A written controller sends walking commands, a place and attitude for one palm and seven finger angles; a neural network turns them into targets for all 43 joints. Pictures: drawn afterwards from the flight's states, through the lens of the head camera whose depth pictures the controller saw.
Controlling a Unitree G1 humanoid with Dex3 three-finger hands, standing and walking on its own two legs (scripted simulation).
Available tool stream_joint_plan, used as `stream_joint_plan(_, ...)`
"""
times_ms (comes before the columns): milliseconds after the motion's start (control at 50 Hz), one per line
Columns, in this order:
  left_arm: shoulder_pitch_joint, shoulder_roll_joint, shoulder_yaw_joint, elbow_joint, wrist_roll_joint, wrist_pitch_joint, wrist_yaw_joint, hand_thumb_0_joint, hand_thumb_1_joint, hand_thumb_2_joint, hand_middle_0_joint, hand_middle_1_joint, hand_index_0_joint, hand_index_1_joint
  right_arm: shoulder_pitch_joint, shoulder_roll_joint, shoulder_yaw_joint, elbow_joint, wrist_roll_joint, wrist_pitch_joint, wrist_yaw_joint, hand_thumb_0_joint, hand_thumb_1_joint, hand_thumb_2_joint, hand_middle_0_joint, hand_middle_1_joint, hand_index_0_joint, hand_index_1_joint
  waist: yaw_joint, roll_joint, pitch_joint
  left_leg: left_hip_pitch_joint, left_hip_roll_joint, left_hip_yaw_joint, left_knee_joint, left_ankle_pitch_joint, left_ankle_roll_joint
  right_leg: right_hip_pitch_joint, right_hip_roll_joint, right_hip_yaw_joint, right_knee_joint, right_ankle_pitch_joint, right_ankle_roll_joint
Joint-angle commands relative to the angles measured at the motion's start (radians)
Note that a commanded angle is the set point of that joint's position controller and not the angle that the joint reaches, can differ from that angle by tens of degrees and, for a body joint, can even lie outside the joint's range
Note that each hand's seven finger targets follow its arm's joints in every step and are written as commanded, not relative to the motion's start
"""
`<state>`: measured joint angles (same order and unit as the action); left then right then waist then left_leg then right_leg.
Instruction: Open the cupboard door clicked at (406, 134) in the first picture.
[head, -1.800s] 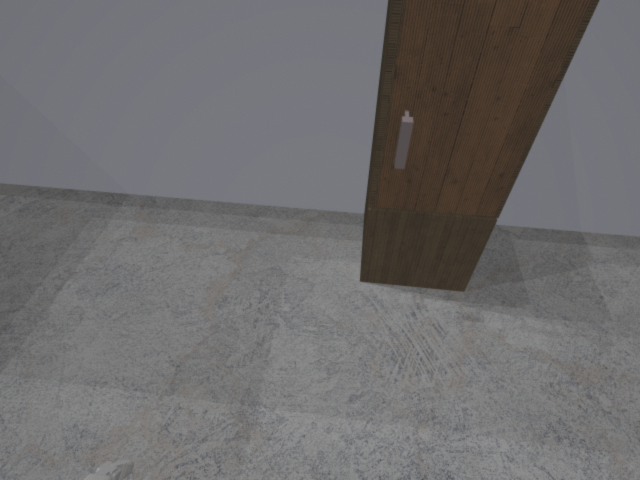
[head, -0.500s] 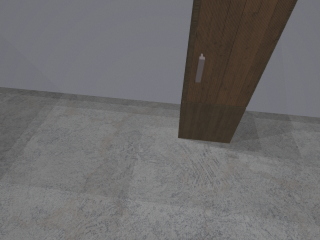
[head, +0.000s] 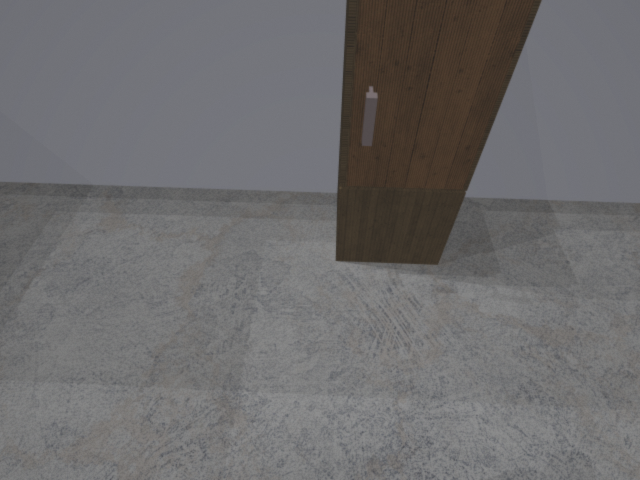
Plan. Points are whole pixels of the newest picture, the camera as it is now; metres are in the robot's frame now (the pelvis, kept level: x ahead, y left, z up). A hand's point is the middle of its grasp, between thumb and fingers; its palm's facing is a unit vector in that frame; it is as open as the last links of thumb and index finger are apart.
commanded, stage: walk to a spot facing it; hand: left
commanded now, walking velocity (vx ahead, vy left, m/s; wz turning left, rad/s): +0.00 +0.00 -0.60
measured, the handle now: (368, 115) +0.96 -0.05 -0.08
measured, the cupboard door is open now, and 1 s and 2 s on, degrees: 0 0 0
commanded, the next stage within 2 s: none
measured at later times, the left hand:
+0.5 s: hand out of the picture +0.05 +0.16 -0.15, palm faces -0.17 -0.95 -0.26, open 7.4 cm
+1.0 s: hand out of the picture +0.14 +0.21 -0.16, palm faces -0.50 -0.84 -0.22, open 7.4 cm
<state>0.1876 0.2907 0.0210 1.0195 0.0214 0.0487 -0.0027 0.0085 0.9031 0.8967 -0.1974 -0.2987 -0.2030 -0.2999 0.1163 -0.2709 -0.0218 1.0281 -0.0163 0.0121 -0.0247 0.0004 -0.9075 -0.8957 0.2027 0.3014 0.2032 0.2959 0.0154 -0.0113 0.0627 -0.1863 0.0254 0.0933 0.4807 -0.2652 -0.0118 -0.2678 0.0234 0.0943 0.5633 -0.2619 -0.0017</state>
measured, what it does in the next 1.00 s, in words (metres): steps on the spot, turning right: left foot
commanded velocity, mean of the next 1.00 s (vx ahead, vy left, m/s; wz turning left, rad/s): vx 0.00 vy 0.00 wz -0.60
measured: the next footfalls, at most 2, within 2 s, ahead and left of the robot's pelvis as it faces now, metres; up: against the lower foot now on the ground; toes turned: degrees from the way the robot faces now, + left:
left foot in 0.72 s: +0.04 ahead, +0.12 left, +0.00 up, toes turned -24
right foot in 1.22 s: -0.13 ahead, -0.06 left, +0.00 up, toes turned -49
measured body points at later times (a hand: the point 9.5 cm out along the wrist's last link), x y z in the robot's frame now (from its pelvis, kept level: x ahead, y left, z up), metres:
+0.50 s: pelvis -0.02 -0.03 +0.01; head +0.01 -0.05 +0.45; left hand +0.06 +0.21 -0.13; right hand +0.02 -0.31 -0.14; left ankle -0.01 +0.14 -0.66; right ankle +0.00 -0.10 -0.74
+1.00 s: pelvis -0.04 +0.05 +0.01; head +0.00 +0.06 +0.46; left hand +0.16 +0.25 -0.15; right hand -0.12 -0.19 -0.12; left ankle +0.01 +0.13 -0.74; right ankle -0.14 -0.07 -0.65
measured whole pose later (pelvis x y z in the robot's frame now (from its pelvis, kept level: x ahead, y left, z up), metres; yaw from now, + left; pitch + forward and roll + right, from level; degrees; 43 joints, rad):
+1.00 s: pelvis -0.04 +0.05 +0.01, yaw -34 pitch +0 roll -1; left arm 0.23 0.28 0.11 0.92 0.03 0.09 -0.04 0.01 0.91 0.90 -0.19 -0.30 -0.20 -0.30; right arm 0.24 -0.19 -0.03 0.91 -0.02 0.00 -0.03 0.00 -0.91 -0.90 0.20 0.30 0.20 0.30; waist 0.01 -0.04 0.04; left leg -0.19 0.06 0.17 0.46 -0.27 0.04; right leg -0.48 -0.03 0.03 1.09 -0.37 0.09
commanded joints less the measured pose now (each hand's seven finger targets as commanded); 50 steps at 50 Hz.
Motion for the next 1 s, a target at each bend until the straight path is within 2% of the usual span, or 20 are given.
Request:
stream_joint_plan(0, 0.022, 0.092, 0.040, -0.103, -0.003, 0.002, -0.002, 0.000, 0.900, 0.900, -0.200, -0.300, -0.200, -0.300, 0.008, -0.199, -0.060, -0.092, 0.000, -0.009, -0.007, 0.000, -0.900, -0.900, 0.200, 0.300, 0.200, 0.300, -0.002, 0.196, -0.055, 0.013, 0.337, -0.197, -0.151, 0.270, 0.166, -0.118, -0.027, -0.071, 0.299, -0.196, 0.016)
stream_joint_plan(40, 0.069, 0.081, 0.050, -0.111, -0.004, 0.003, -0.007, 0.000, 0.900, 0.900, -0.200, -0.300, -0.200, -0.300, -0.042, -0.189, -0.067, -0.122, -0.003, -0.009, -0.007, 0.000, -0.900, -0.900, 0.200, 0.300, 0.200, 0.300, 0.031, 0.189, -0.056, -0.050, 0.347, -0.140, -0.087, 0.300, 0.160, -0.052, -0.071, -0.063, 0.278, -0.218, 0.009)
stream_joint_plan(80, 0.171, 0.087, 0.061, -0.093, 0.003, -0.009, -0.011, 0.000, 0.900, 0.900, -0.200, -0.300, -0.200, -0.300, -0.068, -0.179, -0.071, -0.137, -0.003, 0.000, -0.004, 0.000, -0.900, -0.900, 0.200, 0.300, 0.200, 0.300, 0.079, 0.070, -0.081, -0.132, 0.255, -0.034, 0.129, 0.187, 0.069, 0.088, -0.066, -0.081, 0.032, 0.011, 0.006)
stream_joint_plan(100, 0.198, 0.170, 0.076, -0.095, 0.016, -0.027, -0.001, 0.000, 0.900, 0.900, -0.200, -0.300, -0.200, -0.300, -0.041, -0.111, -0.064, -0.153, 0.004, 0.011, 0.000, 0.000, -0.900, -0.900, 0.200, 0.300, 0.200, 0.300, 0.082, -0.237, -0.066, -0.261, 0.099, 0.056, 0.404, -0.108, -0.020, 0.115, -0.226, 0.205, -0.201, 0.202, -0.032)
stream_joint_plan(120, 0.189, 0.233, 0.082, -0.109, 0.010, -0.034, 0.013, 0.000, 0.900, 0.900, -0.200, -0.300, -0.200, -0.300, -0.043, -0.065, -0.051, -0.188, 0.005, 0.014, 0.002, 0.000, -0.900, -0.900, 0.200, 0.300, 0.200, 0.300, 0.061, -0.366, -0.041, -0.391, -0.003, -0.022, 0.594, -0.337, -0.047, 0.076, -0.384, 0.498, -0.291, 0.417, -0.126)
stream_joint_plan(140, 0.178, 0.212, 0.084, -0.118, 0.001, -0.028, 0.022, 0.000, 0.900, 0.900, -0.200, -0.300, -0.200, -0.300, -0.028, -0.088, -0.059, -0.177, 0.007, 0.018, -0.001, 0.000, -0.900, -0.900, 0.200, 0.300, 0.200, 0.300, 0.052, -0.253, -0.067, -0.366, 0.027, -0.120, 0.654, -0.289, -0.031, 0.078, -0.372, 0.417, -0.288, 0.323, -0.176)
stream_joint_plan(160, 0.129, 0.179, 0.086, -0.137, 0.001, -0.029, 0.023, 0.000, 0.900, 0.900, -0.200, -0.300, -0.200, -0.300, -0.033, -0.087, -0.063, -0.169, 0.006, 0.018, 0.003, 0.000, -0.900, -0.900, 0.200, 0.300, 0.200, 0.300, 0.036, -0.232, -0.049, -0.372, 0.043, -0.132, 0.673, -0.228, -0.027, 0.027, -0.318, 0.405, -0.307, 0.172, -0.167)
stream_joint_plan(260, 0.103, 0.117, 0.078, -0.148, -0.008, -0.045, 0.020, 0.000, 0.900, 0.900, -0.200, -0.300, -0.200, -0.300, 0.003, -0.063, -0.061, -0.132, 0.001, 0.014, 0.001, 0.000, -0.900, -0.900, 0.200, 0.300, 0.200, 0.300, 0.008, -0.063, -0.120, -0.373, 0.044, -0.126, 0.654, -0.070, -0.058, 0.133, -0.217, 0.284, -0.228, 0.323, -0.140)
stream_joint_plan(380, 0.152, 0.104, 0.086, -0.133, -0.005, -0.041, 0.019, 0.000, 0.900, 0.900, -0.200, -0.300, -0.200, -0.300, -0.018, -0.054, -0.062, -0.150, 0.000, 0.018, -0.007, 0.000, -0.900, -0.900, 0.200, 0.300, 0.200, 0.300, 0.027, -0.104, -0.130, -0.401, 0.029, -0.140, 0.600, -0.070, -0.071, 0.191, -0.196, 0.321, -0.232, 0.316, -0.130)
stream_joint_plan(520, 0.129, 0.128, 0.095, -0.148, 0.006, -0.028, 0.019, 0.000, 0.900, 0.900, -0.200, -0.300, -0.200, -0.300, -0.048, -0.053, -0.056, -0.186, 0.008, 0.007, -0.011, 0.000, -0.900, -0.900, 0.200, 0.300, 0.200, 0.300, 0.038, -0.114, -0.126, -0.286, 0.000, -0.138, 0.371, -0.152, -0.054, 0.128, -0.185, 0.429, -0.236, 0.281, -0.186)
stream_joint_plan(580, 0.092, 0.139, 0.099, -0.164, 0.009, -0.020, 0.019, 0.000, 0.900, 0.900, -0.200, -0.300, -0.200, -0.300, -0.010, -0.051, -0.056, -0.189, 0.018, -0.001, -0.012, 0.000, -0.900, -0.900, 0.200, 0.300, 0.200, 0.300, 0.029, -0.148, -0.142, -0.183, -0.023, -0.138, 0.226, -0.165, -0.032, 0.081, -0.169, 0.460, -0.228, 0.293, -0.172)
stream_joint_plan(640, 0.021, 0.149, 0.099, -0.185, 0.003, -0.011, 0.014, 0.000, 0.900, 0.900, -0.200, -0.300, -0.200, -0.300, 0.110, -0.059, -0.059, -0.166, 0.022, -0.010, -0.018, 0.000, -0.900, -0.900, 0.200, 0.300, 0.200, 0.300, -0.031, -0.147, -0.158, 0.020, -0.046, -0.118, 0.000, -0.043, -0.010, -0.038, -0.119, 0.440, -0.205, 0.198, -0.106)
stream_joint_plan(660, 0.005, 0.126, 0.094, -0.196, -0.002, -0.011, 0.011, 0.000, 0.900, 0.900, -0.200, -0.300, -0.200, -0.300, 0.151, -0.082, -0.063, -0.157, 0.021, -0.020, -0.024, 0.000, -0.900, -0.900, 0.200, 0.300, 0.200, 0.300, -0.051, -0.101, -0.166, 0.165, -0.001, -0.149, -0.105, -0.003, 0.011, -0.151, -0.057, 0.385, -0.144, 0.117, -0.059)
stream_joint_plan(680, 0.019, 0.070, 0.084, -0.211, -0.008, -0.008, 0.005, 0.000, 0.900, 0.900, -0.200, -0.300, -0.200, -0.300, 0.157, -0.151, -0.074, -0.165, 0.015, -0.026, -0.028, 0.000, -0.900, -0.900, 0.200, 0.300, 0.200, 0.300, -0.058, 0.103, -0.164, 0.264, 0.187, -0.342, -0.227, -0.100, 0.057, -0.326, 0.061, 0.248, 0.016, -0.080, -0.013)
stream_joint_plan(700, 0.021, 0.048, 0.087, -0.222, -0.006, -0.008, -0.002, 0.000, 0.900, 0.900, -0.200, -0.300, -0.200, -0.300, 0.112, -0.212, -0.085, -0.193, 0.005, -0.020, -0.024, 0.000, -0.900, -0.900, 0.200, 0.300, 0.200, 0.300, -0.041, 0.306, -0.102, 0.174, 0.409, -0.534, -0.294, -0.097, 0.116, -0.417, 0.117, 0.063, 0.292, -0.281, 0.036)
stream_joint_plan(720, 0.005, 0.093, 0.103, -0.218, 0.009, -0.004, -0.006, 0.000, 0.900, 0.900, -0.200, -0.300, -0.200, -0.300, 0.059, -0.201, -0.076, -0.218, 0.002, -0.014, -0.022, 0.000, -0.900, -0.900, 0.200, 0.300, 0.200, 0.300, -0.029, 0.201, -0.041, -0.010, 0.450, -0.522, -0.303, -0.080, 0.163, -0.368, 0.046, 0.044, 0.477, -0.254, 0.060)
stream_joint_plan(760, 0.072, 0.103, 0.121, -0.167, 0.018, 0.013, -0.020, 0.000, 0.900, 0.900, -0.200, -0.300, -0.200, -0.300, -0.057, -0.108, -0.049, -0.241, -0.004, -0.018, -0.024, 0.000, -0.900, -0.900, 0.200, 0.300, 0.200, 0.300, 0.047, 0.160, -0.004, -0.148, 0.297, -0.315, -0.277, -0.030, 0.126, -0.291, 0.026, 0.022, 0.671, -0.117, 0.075)
stream_joint_plan(800, 0.095, 0.071, 0.109, -0.162, 0.015, 0.018, -0.033, 0.000, 0.900, 0.900, -0.200, -0.300, -0.200, -0.300, -0.058, -0.098, -0.045, -0.245, -0.006, -0.027, -0.021, 0.000, -0.900, -0.900, 0.200, 0.300, 0.200, 0.300, 0.055, 0.128, -0.013, -0.135, 0.241, -0.198, -0.245, 0.039, 0.126, -0.293, 0.007, -0.020, 0.745, -0.070, 0.078)
stream_joint_plan(880, 0.003, 0.043, 0.091, -0.181, 0.010, 0.013, -0.037, 0.000, 0.900, 0.900, -0.200, -0.300, -0.200, -0.300, 0.115, -0.092, -0.052, -0.193, -0.004, -0.030, -0.020, 0.000, -0.900, -0.900, 0.200, 0.300, 0.200, 0.300, -0.024, 0.139, -0.018, 0.066, 0.236, -0.157, -0.197, 0.160, 0.138, -0.383, -0.026, -0.066, 0.620, -0.072, 0.093)
stream_joint_plan(980, -0.069, 0.023, 0.079, -0.201, 0.002, 0.017, -0.036, 0.000, 0.900, 0.900, -0.200, -0.300, -0.200, -0.300, 0.193, -0.120, -0.069, -0.156, -0.007, -0.029, -0.016, 0.000, -0.900, -0.900, 0.200, 0.300, 0.200, 0.300, -0.060, 0.173, -0.026, 0.119, 0.311, -0.136, -0.178, 0.272, 0.171, -0.313, -0.072, -0.109, 0.417, -0.157, 0.090)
